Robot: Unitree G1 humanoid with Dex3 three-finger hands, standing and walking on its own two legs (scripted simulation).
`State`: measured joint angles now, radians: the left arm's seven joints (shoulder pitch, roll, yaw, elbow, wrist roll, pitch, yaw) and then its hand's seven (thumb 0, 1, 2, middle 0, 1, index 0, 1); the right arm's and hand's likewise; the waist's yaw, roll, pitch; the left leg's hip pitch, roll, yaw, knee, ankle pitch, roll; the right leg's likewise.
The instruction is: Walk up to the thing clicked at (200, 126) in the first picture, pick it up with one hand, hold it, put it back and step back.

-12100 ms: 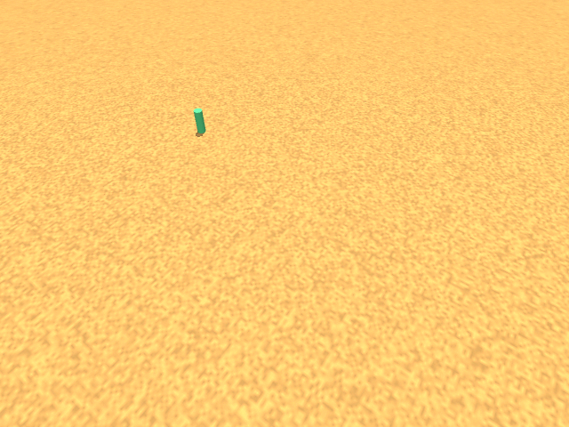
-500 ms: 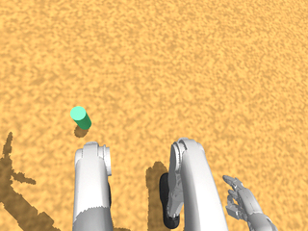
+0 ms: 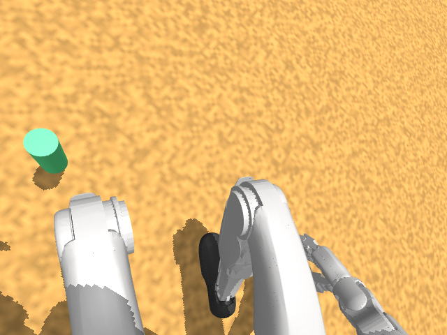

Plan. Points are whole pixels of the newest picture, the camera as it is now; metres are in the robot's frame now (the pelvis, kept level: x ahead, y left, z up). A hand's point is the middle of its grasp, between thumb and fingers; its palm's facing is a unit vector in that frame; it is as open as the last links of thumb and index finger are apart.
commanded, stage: close in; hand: left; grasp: from the side
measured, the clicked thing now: (48, 153) +0.43 +0.26 -0.24
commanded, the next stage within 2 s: close in 0.74 s
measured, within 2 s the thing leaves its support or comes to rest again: leaves its support in 1.88 s
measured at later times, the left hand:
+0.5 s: hand (28, 164) +0.40 +0.28 -0.19, palm faces +0.12 -0.99 +0.03, open 17.6 cm
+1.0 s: hand (51, 162) +0.41 +0.25 -0.21, palm faces +0.15 -0.99 +0.02, open 15.7 cm
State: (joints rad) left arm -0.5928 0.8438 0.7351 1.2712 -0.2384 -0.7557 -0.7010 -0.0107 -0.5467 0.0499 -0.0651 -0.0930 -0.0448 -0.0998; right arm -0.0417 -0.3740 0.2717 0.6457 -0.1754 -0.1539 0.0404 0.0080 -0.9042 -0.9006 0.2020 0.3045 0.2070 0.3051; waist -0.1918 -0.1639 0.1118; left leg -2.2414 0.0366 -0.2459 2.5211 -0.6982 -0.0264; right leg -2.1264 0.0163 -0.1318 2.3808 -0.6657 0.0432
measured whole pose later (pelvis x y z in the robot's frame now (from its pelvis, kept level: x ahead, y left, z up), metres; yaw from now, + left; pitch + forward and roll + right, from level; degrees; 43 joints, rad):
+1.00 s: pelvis -0.02 +0.02 -0.03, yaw -6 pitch +9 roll -19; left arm -0.58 0.80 0.45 1.47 -0.11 -1.16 -0.11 -0.01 -0.28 0.20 -0.16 -0.16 -0.15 -0.16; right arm -0.17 -0.38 0.53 0.56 -0.38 -0.02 0.15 0.00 -0.90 -0.90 0.20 0.30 0.21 0.30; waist -0.25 -0.29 0.31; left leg -2.21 0.02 -0.41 2.69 -0.70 0.00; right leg -2.02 0.08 -0.24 2.41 -0.61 0.07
